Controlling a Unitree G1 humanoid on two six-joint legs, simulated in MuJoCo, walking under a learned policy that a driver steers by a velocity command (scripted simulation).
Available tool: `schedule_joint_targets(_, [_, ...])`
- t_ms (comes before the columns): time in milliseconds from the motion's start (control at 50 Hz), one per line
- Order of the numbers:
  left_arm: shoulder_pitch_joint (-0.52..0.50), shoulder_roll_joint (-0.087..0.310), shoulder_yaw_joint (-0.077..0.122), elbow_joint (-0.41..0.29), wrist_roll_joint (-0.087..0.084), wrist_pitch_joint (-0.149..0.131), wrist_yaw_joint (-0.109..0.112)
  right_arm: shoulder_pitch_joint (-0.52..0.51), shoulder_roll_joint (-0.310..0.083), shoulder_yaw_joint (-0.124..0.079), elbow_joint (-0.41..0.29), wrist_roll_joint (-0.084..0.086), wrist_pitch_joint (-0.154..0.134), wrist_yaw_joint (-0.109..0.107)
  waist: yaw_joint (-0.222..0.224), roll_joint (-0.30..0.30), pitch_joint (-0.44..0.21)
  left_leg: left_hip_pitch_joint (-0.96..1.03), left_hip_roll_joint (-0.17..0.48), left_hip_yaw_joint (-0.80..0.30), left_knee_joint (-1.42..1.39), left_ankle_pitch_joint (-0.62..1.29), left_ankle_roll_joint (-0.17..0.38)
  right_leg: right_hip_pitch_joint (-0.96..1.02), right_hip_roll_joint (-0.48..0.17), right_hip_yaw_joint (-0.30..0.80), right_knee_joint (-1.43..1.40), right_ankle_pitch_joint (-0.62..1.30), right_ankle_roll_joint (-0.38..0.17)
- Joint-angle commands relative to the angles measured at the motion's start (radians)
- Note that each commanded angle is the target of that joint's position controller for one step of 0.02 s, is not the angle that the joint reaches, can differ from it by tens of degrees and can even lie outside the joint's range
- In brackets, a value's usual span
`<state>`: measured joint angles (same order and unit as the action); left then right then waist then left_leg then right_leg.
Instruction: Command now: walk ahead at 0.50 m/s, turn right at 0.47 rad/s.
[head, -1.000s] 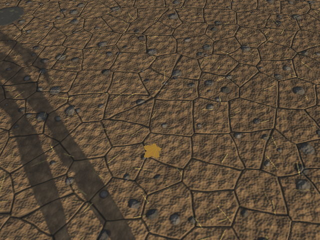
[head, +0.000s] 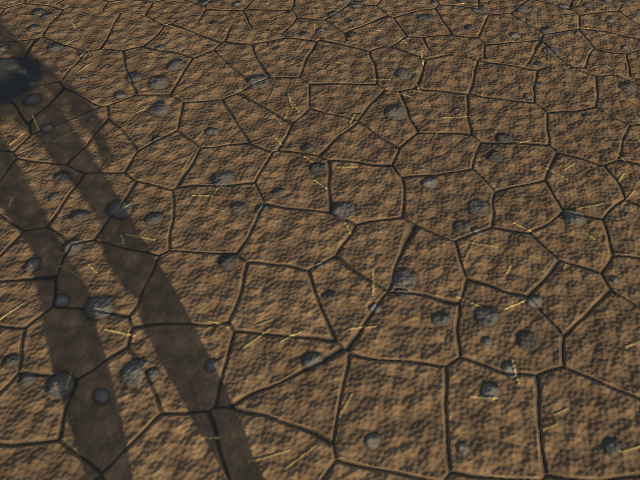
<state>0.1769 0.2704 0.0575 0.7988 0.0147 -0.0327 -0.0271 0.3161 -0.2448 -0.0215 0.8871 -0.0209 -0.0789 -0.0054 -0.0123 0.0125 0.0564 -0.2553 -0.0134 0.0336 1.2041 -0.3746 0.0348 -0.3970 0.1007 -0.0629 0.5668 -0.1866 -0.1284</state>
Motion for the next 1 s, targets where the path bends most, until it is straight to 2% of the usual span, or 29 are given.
schedule_joint_targets(20, [0.14, 0.12, 0.039, 0.005, -0.013, -0.001, 0.017, -0.05, -0.119, -0.022, -0.125, -0.011, -0.022, 0.005, 0.02, 0.025, -0.052, -0.377, 0.094, -0.098, 0.044, 0.044, -0.016, 0.314, -0.315, 0.458, -0.304, 0.255, -0.192])
schedule_joint_targets(60, [0.123, 0.115, 0.033, 0.001, -0.015, -0.013, 0.018, -0.016, -0.102, -0.016, -0.122, -0.031, 0.017, 0.011, -0.014, -0.01, -0.059, -0.298, 0.102, -0.082, -0.036, 0.044, -0.045, 0.224, -0.261, 0.381, -0.334, 0.31, -0.176])
schedule_joint_targets(100, [0.142, 0.144, 0.041, 0.007, -0.016, -0.024, 0.017, -0.037, -0.088, -0.012, -0.138, -0.032, 0.036, 0.016, -0.018, -0.029, -0.057, -0.3, 0.103, -0.057, -0.12, 0.079, -0.068, 0.186, -0.229, 0.344, -0.354, 0.317, -0.175])
schedule_joint_targets(200, [0.214, 0.159, 0.05, 0.013, -0.018, -0.021, 0.016, -0.242, -0.083, -0.005, -0.208, -0.022, 0.039, 0.022, 0.053, -0.064, -0.019, -0.361, 0.095, -0.04, -0.402, 0.295, -0.101, 0.214, -0.182, 0.341, -0.365, 0.246, -0.119])
schedule_joint_targets(300, [0.28, 0.172, 0.056, 0.014, -0.003, -0.014, 0.025, -0.366, -0.095, 0.001, -0.257, -0.009, 0.023, 0.025, 0.107, -0.077, -0.032, -0.352, 0.048, -0.046, -0.562, 0.331, -0.087, 0.335, -0.202, 0.396, -0.274, 0.36, -0.096])
schedule_joint_targets(320, [0.276, 0.178, 0.058, 0.009, 0.001, -0.014, 0.028, -0.367, -0.103, 0.0, -0.263, -0.007, 0.018, 0.025, 0.102, -0.082, -0.034, -0.326, 0.039, -0.054, -0.592, 0.31, -0.079, 0.346, -0.211, 0.416, -0.252, 0.376, -0.088])
schedule_joint_targets(360, [0.225, 0.194, 0.062, -0.011, 0.005, -0.015, 0.034, -0.294, -0.13, -0.008, -0.251, -0.005, 0.01, 0.021, 0.054, -0.096, -0.045, -0.187, 0.019, -0.067, -0.666, 0.245, -0.055, 0.316, -0.22, 0.45, -0.2, 0.393, -0.054])
schedule_joint_targets(380, [0.197, 0.202, 0.063, -0.02, 0.005, -0.018, 0.033, -0.212, -0.149, -0.017, -0.227, -0.004, 0.004, 0.014, 0.013, -0.095, -0.073, -0.062, -0.004, -0.058, -0.697, 0.208, -0.039, 0.285, -0.205, 0.455, -0.134, 0.442, -0.035])
schedule_joint_targets(400, [0.181, 0.192, 0.059, -0.021, -0.003, -0.024, 0.026, -0.091, -0.176, -0.03, -0.194, -0.011, -0.009, 0.003, -0.052, -0.046, -0.132, 0.115, 0.01, -0.07, -0.765, 0.223, -0.012, 0.236, -0.147, 0.416, 0.022, 0.445, -0.01])
schedule_joint_targets(420, [0.184, 0.126, 0.039, -0.047, -0.016, -0.035, 0.017, 0.062, -0.251, -0.049, -0.185, -0.032, -0.018, -0.015, -0.11, 0.071, -0.271, 0.337, 0.216, -0.271, -0.81, 0.034, 0.042, 0.135, -0.08, 0.327, 0.288, 0.268, 0.021])
schedule_joint_targets(440, [0.28, 0.047, 0.021, -0.08, -0.038, -0.034, 0.018, 0.077, -0.337, -0.069, -0.192, -0.044, -0.003, -0.022, -0.055, 0.281, -0.348, 0.537, 0.458, -0.701, -0.917, -0.073, 0.142, -0.165, 0.072, 0.196, 0.529, -0.357, 0.05])
schedule_joint_targets(460, [0.295, 0.125, 0.027, -0.056, -0.004, -0.018, 0.027, 0.035, -0.281, -0.068, -0.187, -0.027, 0.012, -0.018, -0.022, 0.201, -0.289, 0.459, 0.465, -0.808, -0.931, -0.185, 0.178, -0.269, -0.018, 0.18, 0.647, -0.354, 0.041])
schedule_joint_targets(480, [0.23, 0.146, 0.032, -0.045, 0.008, -0.01, 0.021, -0.022, -0.183, -0.046, -0.204, -0.019, 0.014, -0.013, -0.022, 0.065, -0.166, 0.337, 0.414, -0.652, -0.941, -0.177, 0.157, -0.271, -0.066, 0.179, 0.664, -0.255, 0.043])
schedule_joint_targets(500, [0.18, 0.128, 0.029, -0.051, 0.009, -0.007, 0.011, -0.061, -0.135, -0.034, -0.199, -0.016, 0.013, -0.008, -0.014, 0.024, -0.091, 0.239, 0.356, -0.493, -0.963, -0.04, 0.135, -0.25, -0.096, 0.166, 0.627, -0.189, 0.054])
schedule_joint_targets(540, [0.161, 0.11, 0.027, -0.056, 0.023, 0.013, -0.009, -0.057, -0.116, -0.027, -0.179, -0.013, 0.002, -0.01, 0.005, 0.101, -0.052, 0.158, 0.28, -0.297, -0.993, 0.171, 0.097, -0.21, -0.133, 0.146, 0.581, -0.148, 0.075])
schedule_joint_targets(580, [0.147, 0.095, 0.023, -0.067, 0.022, 0.028, -0.02, -0.026, -0.123, -0.032, -0.158, -0.002, -0.016, -0.002, 0.012, 0.106, -0.061, 0.152, 0.271, -0.211, -1.004, 0.328, 0.104, -0.209, -0.136, 0.132, 0.583, -0.114, 0.085])
schedule_joint_targets(620, [0.09, 0.084, 0.018, -0.092, 0.022, 0.035, -0.03, -0.009, -0.132, -0.039, -0.144, 0.004, -0.026, 0.003, 0.014, 0.093, -0.053, 0.165, 0.281, -0.148, -1.028, 0.39, 0.119, -0.262, -0.148, 0.127, 0.567, -0.064, 0.096])
schedule_joint_targets(660, [0.024, 0.076, 0.013, -0.118, 0.023, 0.036, -0.037, 0.007, -0.134, -0.042, -0.13, 0.004, -0.026, 0.004, 0.006, 0.084, -0.033, 0.178, 0.279, -0.085, -1.048, 0.418, 0.125, -0.313, -0.16, 0.117, 0.517, -0.006, 0.108])
schedule_joint_targets(680, [-0.006, 0.07, 0.01, -0.129, 0.022, 0.036, -0.039, 0.006, -0.132, -0.042, -0.124, 0.004, -0.024, 0.003, 0.006, 0.08, -0.013, 0.175, 0.273, -0.044, -1.042, 0.508, 0.124, -0.318, -0.158, 0.103, 0.469, 0.021, 0.115])
schedule_joint_targets(760, [-0.096, 0.023, -0.014, -0.16, 0.018, 0.026, -0.051, -0.005, -0.146, -0.047, -0.111, 0.01, -0.015, -0.001, -0.001, 0.097, -0.007, 0.13, 0.224, 0.126, -0.966, 0.752, 0.082, -0.15, -0.133, 0.006, 0.173, 0.152, 0.103])
schedule_joint_targets(820, [-0.1, 0.045, -0.007, -0.17, 0.028, 0.026, -0.05, 0.021, -0.178, -0.059, -0.096, 0.015, 0.0, -0.009, -0.006, 0.114, -0.035, 0.202, 0.246, 0.149, -0.862, 0.875, 0.056, -0.075, -0.097, -0.034, 0.073, 0.099, 0.07])
schedule_joint_targets(860, [-0.012, 0.075, 0.007, -0.152, 0.04, 0.019, -0.039, 0.018, -0.201, -0.068, -0.095, 0.02, 0.017, -0.02, 0.028, 0.109, -0.089, 0.237, 0.252, 0.157, -0.678, 0.977, 0.044, 0.024, -0.051, -0.04, 0.01, 0.031, 0.031])
schedule_joint_targets(880, [0.1, 0.09, 0.019, -0.116, 0.051, 0.007, -0.027, 0.007, -0.204, -0.069, -0.1, 0.026, 0.026, -0.021, 0.079, 0.063, -0.154, 0.209, 0.228, 0.174, -0.492, 0.903, 0.024, 0.155, -0.019, -0.035, -0.079, 0.095, 0.007])
schedule_joint_targets(900, [0.193, 0.155, 0.039, -0.093, 0.059, -0.005, -0.008, 0.041, -0.19, -0.065, -0.113, 0.021, 0.029, -0.018, 0.119, -0.042, -0.232, 0.05, 0.185, 0.182, -0.227, 0.589, -0.018, 0.356, -0.12, 0.092, -0.117, 0.348, -0.032])
schedule_joint_targets(920, [0.163, 0.287, 0.068, -0.12, 0.039, -0.002, 0.006, 0.146, -0.063, -0.037, -0.164, 0.016, 0.038, -0.008, 0.017, -0.263, -0.334, -0.309, 0.024, 0.164, 0.124, -0.315, -0.072, 0.647, -0.454, 0.504, -0.009, 0.975, -0.179])
schedule_joint_targets(940, [0.239, 0.286, 0.083, -0.137, -0.025, 0.014, 0.011, 0.123, -0.136, -0.047, -0.161, -0.005, 0.059, -0.013, 0.103, -0.143, -0.494, -0.328, 0.005, -0.034, 0.223, -0.287, -0.073, 0.66, -0.488, 0.622, -0.061, 0.998, -0.278])
schedule_joint_targets(960, [0.168, 0.239, 0.071, -0.139, -0.027, 0.027, 0.021, 0.063, -0.131, -0.046, -0.168, 0.004, 0.067, -0.015, 0.074, -0.096, -0.376, -0.375, 0.049, -0.065, 0.225, -0.201, -0.073, 0.563, -0.452, 0.529, -0.103, 0.842, -0.268])
schedule_joint_targets(980, [0.102, 0.172, 0.052, -0.141, -0.027, 0.035, 0.026, 0.001, -0.127, -0.041, -0.174, 0.001, 0.067, -0.017, 0.057, -0.057, -0.236, -0.381, 0.079, -0.062, 0.146, -0.129, -0.073, 0.411, -0.391, 0.453, -0.154, 0.707, -0.227])
schedule_joint_targets(1000, [0.058, 0.132, 0.039, -0.139, -0.023, 0.04, 0.031, -0.026, -0.127, -0.042, -0.177, -0.009, 0.072, -0.02, 0.023, -0.05, -0.159, -0.36, 0.097, -0.068, 0.068, -0.088, -0.074, 0.313, -0.324, 0.411, -0.19, 0.606, -0.174])
